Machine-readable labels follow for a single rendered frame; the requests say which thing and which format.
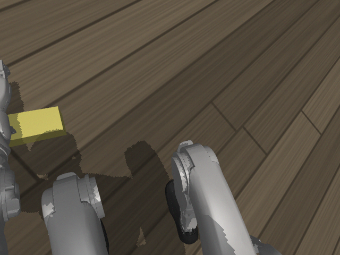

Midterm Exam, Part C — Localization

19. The right robot hand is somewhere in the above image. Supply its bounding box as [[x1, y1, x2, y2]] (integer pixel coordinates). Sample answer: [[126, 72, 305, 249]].
[[250, 235, 282, 255]]

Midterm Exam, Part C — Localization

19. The left robot arm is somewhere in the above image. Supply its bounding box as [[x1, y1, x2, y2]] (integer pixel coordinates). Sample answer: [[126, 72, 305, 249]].
[[0, 110, 21, 255]]

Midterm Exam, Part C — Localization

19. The left robot hand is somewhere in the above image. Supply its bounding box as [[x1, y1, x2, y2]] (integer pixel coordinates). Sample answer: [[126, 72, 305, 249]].
[[0, 60, 16, 134]]

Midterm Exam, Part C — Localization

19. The left robot foot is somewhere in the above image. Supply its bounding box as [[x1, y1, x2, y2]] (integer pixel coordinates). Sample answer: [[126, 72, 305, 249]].
[[100, 220, 109, 254]]

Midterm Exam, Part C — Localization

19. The carton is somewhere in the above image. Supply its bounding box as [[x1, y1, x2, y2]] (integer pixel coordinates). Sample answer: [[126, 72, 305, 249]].
[[8, 106, 67, 147]]

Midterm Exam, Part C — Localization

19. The right robot foot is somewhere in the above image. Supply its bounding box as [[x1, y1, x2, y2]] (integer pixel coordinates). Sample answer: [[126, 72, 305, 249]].
[[165, 180, 198, 244]]

